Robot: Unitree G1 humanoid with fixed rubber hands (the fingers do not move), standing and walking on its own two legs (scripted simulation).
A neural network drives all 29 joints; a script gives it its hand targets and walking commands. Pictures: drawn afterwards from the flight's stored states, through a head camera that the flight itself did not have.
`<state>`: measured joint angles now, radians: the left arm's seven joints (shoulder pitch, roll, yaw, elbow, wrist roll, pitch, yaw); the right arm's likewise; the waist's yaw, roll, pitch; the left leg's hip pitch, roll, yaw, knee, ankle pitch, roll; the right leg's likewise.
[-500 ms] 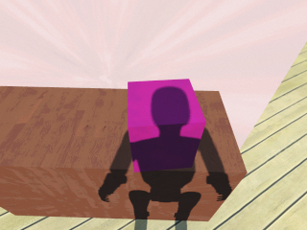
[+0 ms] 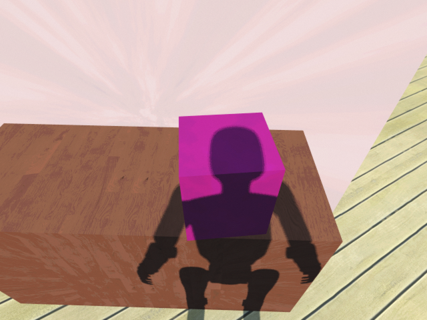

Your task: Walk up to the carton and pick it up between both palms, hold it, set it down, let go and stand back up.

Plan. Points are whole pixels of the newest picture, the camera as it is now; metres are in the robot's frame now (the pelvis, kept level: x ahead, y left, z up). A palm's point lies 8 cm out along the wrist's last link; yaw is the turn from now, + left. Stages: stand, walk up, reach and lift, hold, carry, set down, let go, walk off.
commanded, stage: stand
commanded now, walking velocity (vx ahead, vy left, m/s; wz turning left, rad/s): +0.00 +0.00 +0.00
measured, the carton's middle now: (224, 177) +0.46 +0.02 -0.02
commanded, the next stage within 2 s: none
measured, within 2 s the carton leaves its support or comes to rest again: neither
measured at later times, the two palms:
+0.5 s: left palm out of the picture +0.04 +0.28 -0.13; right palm out of the picture +0.08 -0.27 -0.11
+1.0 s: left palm out of the picture +0.03 +0.28 -0.13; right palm out of the picture +0.07 -0.26 -0.12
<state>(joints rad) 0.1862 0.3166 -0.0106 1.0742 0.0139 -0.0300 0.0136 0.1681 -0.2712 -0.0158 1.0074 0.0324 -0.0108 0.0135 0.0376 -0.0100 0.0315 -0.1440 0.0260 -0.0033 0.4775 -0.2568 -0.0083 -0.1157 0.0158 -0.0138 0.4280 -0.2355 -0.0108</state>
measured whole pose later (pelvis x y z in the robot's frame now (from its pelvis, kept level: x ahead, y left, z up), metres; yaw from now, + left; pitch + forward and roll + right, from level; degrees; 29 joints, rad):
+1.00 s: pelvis -0.01 +0.00 +0.00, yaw +0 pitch -5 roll -1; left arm 0.18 0.32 -0.01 1.12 0.01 -0.02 0.01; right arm 0.17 -0.27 -0.01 1.04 0.03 -0.01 0.01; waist 0.04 -0.01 0.05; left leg -0.14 0.03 0.00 0.48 -0.25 -0.01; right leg -0.11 0.02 -0.01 0.42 -0.22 -0.01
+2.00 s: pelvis -0.01 +0.00 +0.00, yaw +0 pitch -5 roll -1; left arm 0.13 0.32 -0.01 1.14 0.01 -0.01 0.01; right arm 0.17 -0.28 -0.01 1.04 0.03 -0.01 0.01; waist 0.04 0.00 0.09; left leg -0.14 0.03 0.00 0.48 -0.25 0.00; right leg -0.11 0.02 -0.01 0.42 -0.22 -0.01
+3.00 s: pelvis -0.01 +0.00 +0.00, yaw +0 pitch -5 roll -1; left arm 0.10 0.32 -0.01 1.15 0.00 -0.01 0.01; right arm 0.17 -0.29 0.00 1.04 0.03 -0.01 0.01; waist 0.04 0.01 0.11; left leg -0.14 0.03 0.00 0.48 -0.25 -0.01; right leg -0.11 0.02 -0.01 0.41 -0.22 -0.01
